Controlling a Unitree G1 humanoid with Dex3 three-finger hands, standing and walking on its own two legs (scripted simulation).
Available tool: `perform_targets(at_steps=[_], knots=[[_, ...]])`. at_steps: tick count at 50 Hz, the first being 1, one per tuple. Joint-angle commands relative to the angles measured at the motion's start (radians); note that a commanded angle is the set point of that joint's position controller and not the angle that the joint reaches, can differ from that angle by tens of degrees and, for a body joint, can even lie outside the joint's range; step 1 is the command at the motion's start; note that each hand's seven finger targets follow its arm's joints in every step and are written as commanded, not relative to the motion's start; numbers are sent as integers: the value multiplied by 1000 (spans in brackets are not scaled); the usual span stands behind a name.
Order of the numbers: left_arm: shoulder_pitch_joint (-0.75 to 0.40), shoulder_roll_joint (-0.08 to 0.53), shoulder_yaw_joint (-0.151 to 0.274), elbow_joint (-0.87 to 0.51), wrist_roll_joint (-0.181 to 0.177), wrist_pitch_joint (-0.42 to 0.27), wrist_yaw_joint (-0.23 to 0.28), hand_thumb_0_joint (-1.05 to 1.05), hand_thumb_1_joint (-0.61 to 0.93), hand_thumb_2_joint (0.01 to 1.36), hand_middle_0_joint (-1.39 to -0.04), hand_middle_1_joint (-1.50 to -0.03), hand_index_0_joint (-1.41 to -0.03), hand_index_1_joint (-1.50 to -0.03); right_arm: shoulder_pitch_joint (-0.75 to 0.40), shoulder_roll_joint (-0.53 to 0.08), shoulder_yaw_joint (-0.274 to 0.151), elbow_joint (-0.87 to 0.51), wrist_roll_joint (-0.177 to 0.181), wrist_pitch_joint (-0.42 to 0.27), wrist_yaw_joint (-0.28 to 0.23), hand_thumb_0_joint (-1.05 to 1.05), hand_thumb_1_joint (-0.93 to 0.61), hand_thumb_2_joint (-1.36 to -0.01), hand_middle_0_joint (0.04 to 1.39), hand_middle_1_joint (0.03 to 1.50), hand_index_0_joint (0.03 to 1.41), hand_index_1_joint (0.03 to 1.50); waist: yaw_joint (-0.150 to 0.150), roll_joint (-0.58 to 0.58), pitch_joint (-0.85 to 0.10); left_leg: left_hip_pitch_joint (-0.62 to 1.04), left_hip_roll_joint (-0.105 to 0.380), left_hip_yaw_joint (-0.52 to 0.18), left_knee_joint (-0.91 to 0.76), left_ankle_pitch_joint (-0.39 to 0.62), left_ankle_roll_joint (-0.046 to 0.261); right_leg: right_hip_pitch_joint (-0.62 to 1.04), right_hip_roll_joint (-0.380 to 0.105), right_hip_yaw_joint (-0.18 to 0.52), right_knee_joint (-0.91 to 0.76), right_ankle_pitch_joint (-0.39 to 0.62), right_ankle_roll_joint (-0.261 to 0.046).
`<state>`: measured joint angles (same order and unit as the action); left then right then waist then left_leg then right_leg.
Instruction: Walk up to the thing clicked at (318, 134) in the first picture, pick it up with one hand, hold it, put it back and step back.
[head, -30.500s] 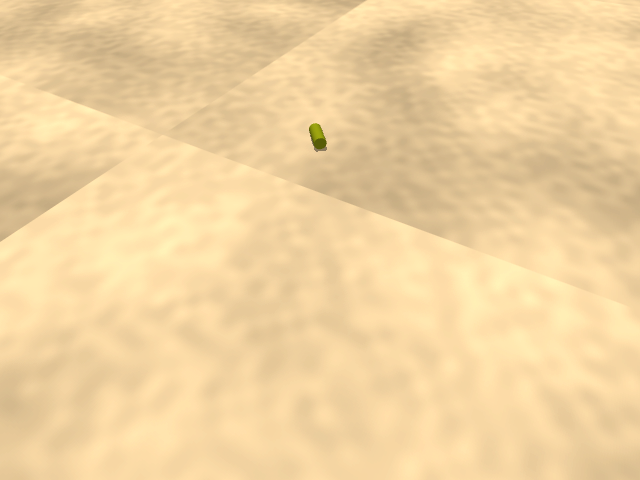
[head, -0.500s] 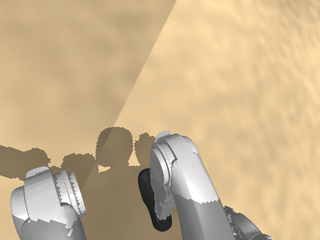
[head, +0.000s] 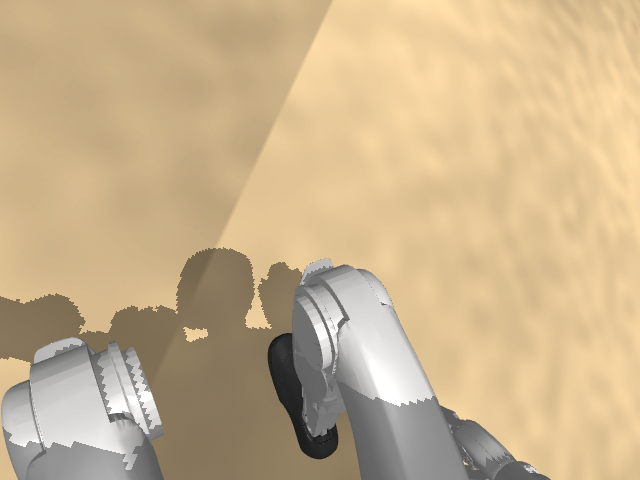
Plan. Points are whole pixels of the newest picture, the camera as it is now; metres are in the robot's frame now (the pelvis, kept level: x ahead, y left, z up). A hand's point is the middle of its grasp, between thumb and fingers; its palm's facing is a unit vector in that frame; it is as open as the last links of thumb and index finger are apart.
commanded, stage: open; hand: left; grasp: from above
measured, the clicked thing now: out of the picture +0.43 +0.39 -0.27
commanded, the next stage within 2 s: withdraw in 0.96 s
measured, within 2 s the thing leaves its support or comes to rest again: neither
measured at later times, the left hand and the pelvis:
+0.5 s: hand out of the picture +0.43 +0.38 -0.23, palm faces -0.45 -0.14 -0.88, open 10.6 cm; pelvis +0.00 +0.00 +0.00, yaw -1 degrees
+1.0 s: hand out of the picture +0.43 +0.38 -0.22, palm faces -0.46 -0.15 -0.87, open 13.1 cm; pelvis +0.00 +0.00 +0.00, yaw -1 degrees
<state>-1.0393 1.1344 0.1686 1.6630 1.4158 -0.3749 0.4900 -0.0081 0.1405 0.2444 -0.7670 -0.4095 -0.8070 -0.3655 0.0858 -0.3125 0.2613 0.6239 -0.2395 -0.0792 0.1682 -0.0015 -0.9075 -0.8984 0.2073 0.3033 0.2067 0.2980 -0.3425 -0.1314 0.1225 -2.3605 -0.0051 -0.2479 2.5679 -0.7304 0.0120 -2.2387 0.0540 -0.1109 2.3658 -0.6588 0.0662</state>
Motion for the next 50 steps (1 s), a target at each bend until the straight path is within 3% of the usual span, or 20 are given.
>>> perform_targets(at_steps=[1,5,10,13,16,18,23,25,31,32,34,35,37,39,41,42,43,44,47,50], knots=[[-221,258,13,-108,-30,-6,33,0,806,554,-1083,-555,-1115,-521,172,-336,-99,0,0,4,-18,0,-901,-899,200,300,200,300,-36,570,-619,575,36,80,-305,294,-18,270,25,-145,-148,257,-85],[-207,280,19,-81,-34,-15,35,0,794,578,-1087,-556,-1114,-529,157,-325,-77,-3,-4,8,-22,0,-901,-900,200,300,200,300,-34,536,-604,514,33,88,-300,242,-7,297,32,-143,-163,232,-81],[-207,283,11,-90,-29,-17,39,0,394,488,-711,-590,-751,-550,153,-333,-73,-9,-5,7,-27,0,-891,-895,201,301,201,301,-32,533,-602,523,36,82,-304,222,-9,284,32,-150,-159,220,-81],[-242,281,-2,-131,-28,-24,41,0,163,492,-586,-614,-624,-575,148,-340,-76,-11,-6,5,-30,0,-892,-896,201,301,201,301,-36,555,-605,536,37,82,-300,231,-11,277,32,-150,-158,225,-80],[-216,259,-6,-98,-28,-21,43,0,53,534,-502,-655,-537,-620,155,-337,-75,-6,-7,3,-28,0,-892,-896,201,301,201,301,-46,545,-598,554,39,75,-301,256,-14,267,32,-154,-150,241,-78],[-226,284,6,-108,-26,-21,51,0,-8,573,-456,-689,-488,-657,151,-338,-73,-6,-8,3,-29,0,-893,-896,201,301,201,301,-33,553,-605,545,37,77,-308,246,-14,279,32,-153,-153,236,-80],[-259,278,-2,-156,-29,-17,52,0,-109,663,-381,-763,-407,-737,139,-339,-78,-5,-8,-1,-29,0,-894,-898,201,301,201,301,-25,578,-632,559,37,81,-302,249,-15,277,31,-152,-152,240,-80],[-211,267,-7,-99,-27,-7,53,0,-134,681,-365,-779,-389,-754,129,-337,-80,0,-8,-2,-27,0,-895,-898,201,301,201,301,-23,573,-606,546,38,82,-298,242,-15,261,32,-151,-151,231,-82],[-225,280,10,-125,-31,6,47,0,-245,763,-273,-864,-294,-843,142,-342,-83,-2,-10,0,-25,0,-895,-898,201,301,201,301,-22,580,-640,558,37,80,-303,271,-14,285,30,-153,-152,255,-83],[-215,260,-5,-122,-35,7,41,0,-253,776,-263,-872,-284,-850,147,-345,-84,-8,-8,-2,-22,0,-895,-898,201,301,201,301,-35,570,-623,561,36,78,-300,290,-15,275,29,-154,-146,267,-81],[-203,267,4,-116,-35,9,33,0,-278,797,-232,-912,-257,-887,149,-341,-81,-3,-5,-2,-20,0,-894,-898,201,301,201,301,-34,574,-612,564,38,74,-303,289,-16,269,29,-152,-146,262,-82],[-220,243,-16,-127,-38,8,24,0,-286,794,-225,-912,-250,-886,148,-342,-87,-8,-5,-6,-18,0,-895,-897,201,301,201,301,-40,571,-612,577,39,75,-294,287,-16,260,27,-148,-148,258,-81],[-231,281,9,-148,-40,6,22,0,-317,813,-194,-949,-222,-920,157,-332,-76,-9,-1,-7,-15,0,-896,-898,201,301,201,301,-36,573,-620,558,38,81,-297,275,-15,289,27,-144,-155,255,-82],[-219,265,3,-147,-48,7,17,0,-357,849,-169,-967,-191,-943,151,-345,-89,-13,4,-8,-17,0,-896,-898,201,301,201,301,-29,562,-616,557,37,84,-296,270,-15,282,28,-145,-159,248,-84],[-216,263,3,-145,-47,1,13,0,-360,862,-157,-988,-182,-962,158,-350,-84,-21,0,-6,-16,0,-894,-897,201,301,201,301,-41,572,-603,569,37,73,-304,277,-20,269,25,-151,-152,244,-86],[-219,280,18,-161,-50,-6,16,0,-367,874,-160,-978,-180,-957,153,-347,-84,-12,-2,-2,-18,0,-894,-898,201,301,201,301,-24,587,-633,579,39,70,-311,284,-23,282,26,-155,-150,250,-86],[-213,282,13,-145,-38,-5,14,0,-381,880,-144,-996,-167,-973,158,-338,-75,-15,-1,-1,-17,0,-894,-898,201,301,201,301,-33,575,-619,571,38,72,-300,281,-19,271,26,-152,-149,248,-86],[-235,296,22,-177,-45,-13,16,0,-376,878,-142,-1001,-166,-975,151,-346,-80,-16,-1,3,-18,0,-892,-897,201,301,201,301,-23,590,-646,571,38,72,-310,276,-20,288,27,-152,-152,244,-85],[-218,252,-6,-126,-46,-16,17,0,-432,920,-95,-1045,-118,-1020,142,-347,-79,-17,-3,2,-18,0,-893,-897,201,301,201,301,-35,556,-592,541,37,69,-305,250,-19,259,27,-157,-151,230,-86],[-228,289,9,-154,-30,-23,23,0,-439,944,-85,-1060,-107,-1036,157,-339,-66,-14,-6,7,-20,0,-890,-896,201,301,201,301,-34,558,-625,547,37,78,-300,263,-12,296,31,-149,-160,244,-81]])
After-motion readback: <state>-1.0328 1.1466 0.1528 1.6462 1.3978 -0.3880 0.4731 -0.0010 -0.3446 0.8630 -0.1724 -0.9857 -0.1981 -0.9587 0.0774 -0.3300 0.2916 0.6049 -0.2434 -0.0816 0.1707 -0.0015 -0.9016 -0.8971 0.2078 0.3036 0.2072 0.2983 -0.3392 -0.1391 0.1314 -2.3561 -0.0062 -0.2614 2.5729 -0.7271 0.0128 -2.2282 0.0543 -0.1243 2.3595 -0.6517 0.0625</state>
